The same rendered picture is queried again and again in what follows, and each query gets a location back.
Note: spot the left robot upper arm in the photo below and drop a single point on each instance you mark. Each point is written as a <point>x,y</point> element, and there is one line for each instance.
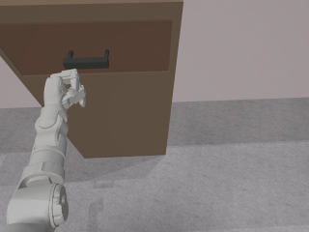
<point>37,209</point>

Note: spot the drawer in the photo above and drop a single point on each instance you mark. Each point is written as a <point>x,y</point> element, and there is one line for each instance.
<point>39,48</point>

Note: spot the left robot forearm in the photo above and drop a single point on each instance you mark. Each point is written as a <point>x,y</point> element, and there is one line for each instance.
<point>46,164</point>

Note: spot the handle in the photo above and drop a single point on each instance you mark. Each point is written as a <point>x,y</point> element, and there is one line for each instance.
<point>85,63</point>

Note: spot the cabinet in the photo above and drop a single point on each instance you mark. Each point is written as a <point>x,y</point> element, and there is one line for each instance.
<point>126,114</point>

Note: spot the robot left hand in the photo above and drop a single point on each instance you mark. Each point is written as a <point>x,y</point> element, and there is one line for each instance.
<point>56,93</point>

